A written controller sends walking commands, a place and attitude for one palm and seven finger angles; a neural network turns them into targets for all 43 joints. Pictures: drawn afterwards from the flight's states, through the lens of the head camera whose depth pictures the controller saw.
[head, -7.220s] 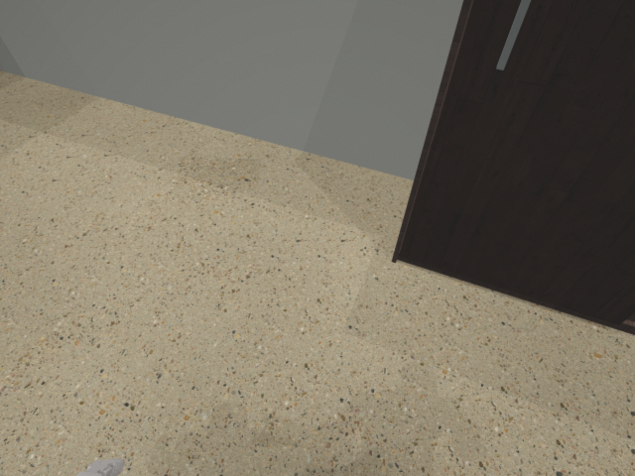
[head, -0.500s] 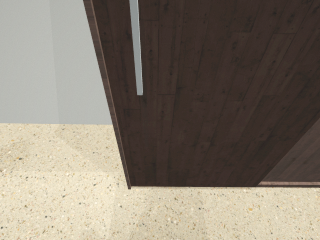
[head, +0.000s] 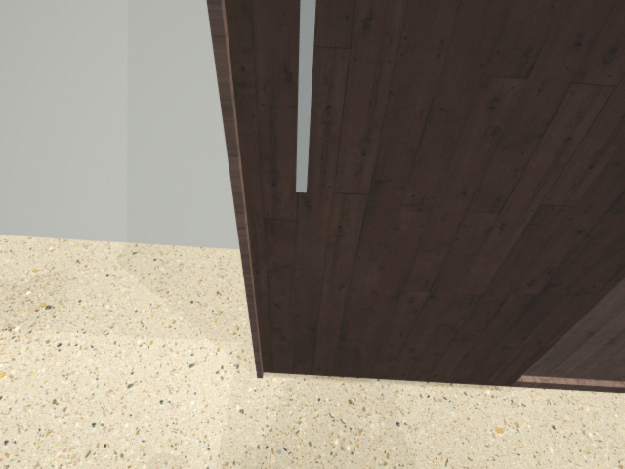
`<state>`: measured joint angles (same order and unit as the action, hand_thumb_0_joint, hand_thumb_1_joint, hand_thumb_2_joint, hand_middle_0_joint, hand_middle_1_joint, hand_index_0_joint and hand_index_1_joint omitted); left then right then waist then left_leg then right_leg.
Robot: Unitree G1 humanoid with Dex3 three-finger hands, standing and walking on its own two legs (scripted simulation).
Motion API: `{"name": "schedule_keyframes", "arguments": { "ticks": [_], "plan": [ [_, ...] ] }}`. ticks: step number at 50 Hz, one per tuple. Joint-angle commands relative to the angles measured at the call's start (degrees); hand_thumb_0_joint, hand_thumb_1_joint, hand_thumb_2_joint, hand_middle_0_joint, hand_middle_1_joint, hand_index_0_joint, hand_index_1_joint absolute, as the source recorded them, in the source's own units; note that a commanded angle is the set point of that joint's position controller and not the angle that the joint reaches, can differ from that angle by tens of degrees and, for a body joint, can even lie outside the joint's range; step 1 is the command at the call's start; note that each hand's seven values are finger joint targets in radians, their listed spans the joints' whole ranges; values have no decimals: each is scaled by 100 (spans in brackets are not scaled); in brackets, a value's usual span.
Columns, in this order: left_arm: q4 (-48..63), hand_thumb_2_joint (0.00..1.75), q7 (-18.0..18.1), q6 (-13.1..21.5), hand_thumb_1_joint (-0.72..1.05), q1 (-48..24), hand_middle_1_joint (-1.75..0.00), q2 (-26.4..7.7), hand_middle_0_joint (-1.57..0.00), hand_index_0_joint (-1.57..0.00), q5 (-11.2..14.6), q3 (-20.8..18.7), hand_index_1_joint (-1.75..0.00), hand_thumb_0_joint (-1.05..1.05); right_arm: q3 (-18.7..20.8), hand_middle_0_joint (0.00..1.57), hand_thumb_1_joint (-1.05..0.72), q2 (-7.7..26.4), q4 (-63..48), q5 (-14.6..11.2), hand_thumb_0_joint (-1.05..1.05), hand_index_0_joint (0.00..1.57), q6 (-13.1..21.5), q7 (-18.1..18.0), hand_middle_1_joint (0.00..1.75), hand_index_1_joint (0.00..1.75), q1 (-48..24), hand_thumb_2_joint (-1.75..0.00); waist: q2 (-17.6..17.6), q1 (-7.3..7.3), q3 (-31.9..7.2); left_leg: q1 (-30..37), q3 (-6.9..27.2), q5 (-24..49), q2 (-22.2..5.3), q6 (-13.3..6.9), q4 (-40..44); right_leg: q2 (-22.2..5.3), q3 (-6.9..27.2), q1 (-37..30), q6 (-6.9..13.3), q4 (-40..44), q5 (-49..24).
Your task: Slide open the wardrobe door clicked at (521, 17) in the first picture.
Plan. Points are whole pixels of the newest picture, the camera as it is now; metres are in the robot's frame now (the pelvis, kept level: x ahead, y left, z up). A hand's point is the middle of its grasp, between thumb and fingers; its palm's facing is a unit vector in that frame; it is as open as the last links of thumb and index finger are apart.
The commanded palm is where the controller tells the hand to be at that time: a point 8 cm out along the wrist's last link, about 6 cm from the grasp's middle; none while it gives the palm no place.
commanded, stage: look again from close up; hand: left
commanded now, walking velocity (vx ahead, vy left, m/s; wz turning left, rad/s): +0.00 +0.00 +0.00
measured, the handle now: (305, 100) +0.53 +0.05 +0.23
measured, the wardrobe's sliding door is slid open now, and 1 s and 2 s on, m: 0.00 0.00 0.00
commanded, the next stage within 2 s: none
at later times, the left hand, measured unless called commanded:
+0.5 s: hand out of the picture -0.02 +0.19 -0.17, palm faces +0.03 -0.98 -0.18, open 7.4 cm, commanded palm none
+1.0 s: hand out of the picture -0.05 +0.17 -0.17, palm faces +0.05 -0.99 -0.14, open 7.4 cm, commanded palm none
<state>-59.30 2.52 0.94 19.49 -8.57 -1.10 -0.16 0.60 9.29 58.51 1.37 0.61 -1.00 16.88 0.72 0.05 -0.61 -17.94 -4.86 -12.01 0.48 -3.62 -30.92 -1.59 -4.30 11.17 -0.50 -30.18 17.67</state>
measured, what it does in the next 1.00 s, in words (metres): stands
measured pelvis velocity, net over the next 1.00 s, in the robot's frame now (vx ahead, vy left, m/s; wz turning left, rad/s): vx -0.01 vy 0.01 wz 0.01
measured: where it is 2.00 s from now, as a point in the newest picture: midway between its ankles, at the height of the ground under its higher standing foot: outside the picture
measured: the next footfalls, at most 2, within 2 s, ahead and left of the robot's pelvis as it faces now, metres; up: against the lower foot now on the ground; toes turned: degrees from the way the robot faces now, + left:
none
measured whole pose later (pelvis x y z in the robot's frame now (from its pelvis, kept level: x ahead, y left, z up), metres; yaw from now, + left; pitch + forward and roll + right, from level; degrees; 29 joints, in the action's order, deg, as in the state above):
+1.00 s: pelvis -0.01 +0.01 +0.01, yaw +0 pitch -1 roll -1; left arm -62.1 2.0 0.4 22.8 -8.1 -1.3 0.3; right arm 0.5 8.0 63.3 0.8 0.1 -0.6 17.2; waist 1.5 -0.5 -0.2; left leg -15.9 -5.1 -6.9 2.0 -4.4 -23.3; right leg -2.6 -4.2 10.0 -1.4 -24.5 13.3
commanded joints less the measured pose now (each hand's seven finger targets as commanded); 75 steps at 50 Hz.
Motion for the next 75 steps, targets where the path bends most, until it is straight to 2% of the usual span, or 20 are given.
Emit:
{"name": "schedule_keyframes", "arguments": {
  "ticks": [1,3,4,11,13,20,23,26,34,38,41,48,58,62,66,71,75],
  "plan": [
    [258,90,28,50,90,404,-30,-552,-20,-20,-15,-53,-30,0,59,20,-90,661,-293,-45,0,20,129,-15,30,30,139,-90,-262,-17,371,31,1006,-32,-721,43,995,-359,533,246,315,606,-458],
    [286,90,13,36,90,386,-30,-594,-20,-20,-14,-52,-30,0,63,20,-90,715,-308,-44,0,20,124,-11,30,30,91,-90,-165,-15,329,73,1019,-113,-727,50,1053,-370,530,211,304,646,-455],
    [298,90,11,37,90,375,-30,-617,-20,-20,-25,-54,-30,0,65,20,-90,744,-305,-45,0,20,130,-8,30,30,63,-90,-263,-29,304,117,1012,18,-736,41,1055,-373,510,161,293,658,-548],
    [285,90,-16,9,90,318,-30,-734,-20,-20,-22,-48,-30,0,75,20,-90,868,-259,-56,0,20,128,5,30,30,-66,-90,-217,-16,227,224,1094,-206,-784,61,1300,-394,469,88,236,740,-514],
    [260,90,-21,-5,90,323,-30,-732,-20,-20,-28,-45,-30,0,76,20,-90,892,-217,-58,0,20,112,9,30,30,-95,-90,-192,-27,351,129,1115,-495,-793,69,1426,-404,454,109,226,783,-433],
    [153,90,-25,9,90,420,-30,-760,-20,-20,-36,-37,-30,0,87,20,-90,885,-101,-69,0,20,97,21,30,30,-89,-90,-109,-29,380,112,1101,-677,-746,81,1535,-445,484,56,235,920,-417],
    [80,90,-29,-5,90,486,-30,-723,-20,-20,-31,-25,-30,0,88,20,-90,885,-30,-70,0,20,85,23,30,30,-41,-90,-226,-25,364,132,1174,-946,-772,99,1687,-421,457,91,224,889,-317],
    [24,90,-25,16,90,545,-30,-709,-20,-20,-31,-27,-30,0,91,20,-90,845,30,-81,0,20,95,20,30,30,-22,-90,-59,-35,310,191,1114,-743,-756,90,1618,-464,471,43,228,952,-411],
    [-108,90,-12,14,90,700,-30,-602,-20,-20,-35,-8,-30,0,81,20,-90,743,178,-90,0,20,77,9,30,30,111,-90,-115,-45,379,164,1133,-832,-752,102,1685,-450,451,46,220,991,-365],
    [-172,90,-6,-10,90,783,-30,-514,-20,-20,-35,-1,-30,0,87,20,-90,694,229,-89,0,20,59,5,30,30,137,-90,-244,-55,545,47,1183,-1173,-770,118,1843,-423,417,142,198,951,-240],
    [-181,90,2,5,90,817,-30,-479,-20,-20,-36,-2,-30,0,90,20,-90,631,246,-90,0,20,49,4,30,30,185,-90,-52,-35,544,64,1123,-1018,-716,126,1733,-441,463,172,222,1022,-203],
    [-197,90,-1,-3,90,910,-30,-385,-20,-20,-36,-11,-30,0,102,20,-90,569,284,-80,0,20,18,1,30,30,269,-90,-148,-27,597,12,1154,-1295,-713,143,1778,-381,474,332,223,1013,45],
    [-205,90,3,13,90,976,-30,-300,-20,-20,-33,-22,-30,0,98,20,-90,482,319,-79,0,20,18,-8,30,30,365,-90,-156,-28,605,-3,1093,-1282,-707,150,1721,-374,531,424,242,1042,147],
    [-202,90,7,42,90,928,-30,-295,-20,-20,-25,-20,-30,0,88,20,-90,413,333,-81,0,20,30,-9,30,30,407,-90,18,-1,604,87,982,-937,-662,160,1552,-425,598,476,269,1125,121],
    [-195,90,8,44,90,926,-30,-299,-20,-20,-19,-29,-30,0,77,20,-90,411,358,-79,0,20,43,-14,30,30,433,-90,-130,-10,595,81,1000,-946,-681,160,1568,-408,585,446,272,1100,61],
    [-177,90,8,41,90,920,-30,-298,-20,-20,-18,-36,-30,0,69,20,-90,372,365,-78,0,20,32,-14,30,30,455,-90,-59,-22,687,-27,992,-995,-658,162,1543,-417,604,475,284,1142,219],
    [-143,90,6,61,90,889,-30,-314,-20,-20,-11,-34,-30,0,67,20,-90,332,357,-73,0,20,26,-11,30,30,482,-90,23,1,656,85,875,-702,-607,172,1342,-461,673,552,311,1230,252]
  ]
}}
